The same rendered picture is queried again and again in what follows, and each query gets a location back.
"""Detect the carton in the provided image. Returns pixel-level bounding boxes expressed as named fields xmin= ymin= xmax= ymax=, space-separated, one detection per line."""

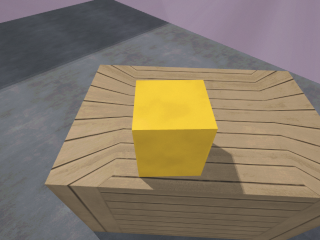
xmin=132 ymin=80 xmax=218 ymax=177

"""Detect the pedestal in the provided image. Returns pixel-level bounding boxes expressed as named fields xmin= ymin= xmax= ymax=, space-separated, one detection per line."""
xmin=45 ymin=64 xmax=320 ymax=240

